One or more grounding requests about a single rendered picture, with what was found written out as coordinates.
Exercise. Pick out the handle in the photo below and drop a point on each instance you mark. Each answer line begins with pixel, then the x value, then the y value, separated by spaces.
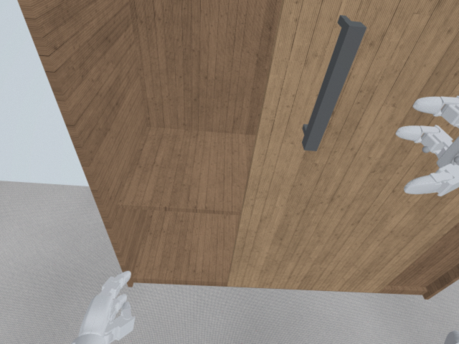
pixel 347 45

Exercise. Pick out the left robot hand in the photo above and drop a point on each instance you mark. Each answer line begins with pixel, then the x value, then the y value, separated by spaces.
pixel 100 319

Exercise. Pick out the wardrobe door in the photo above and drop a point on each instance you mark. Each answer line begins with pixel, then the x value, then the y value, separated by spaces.
pixel 441 257
pixel 338 219

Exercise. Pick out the right robot hand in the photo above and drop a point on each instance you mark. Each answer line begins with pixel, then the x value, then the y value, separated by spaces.
pixel 446 178

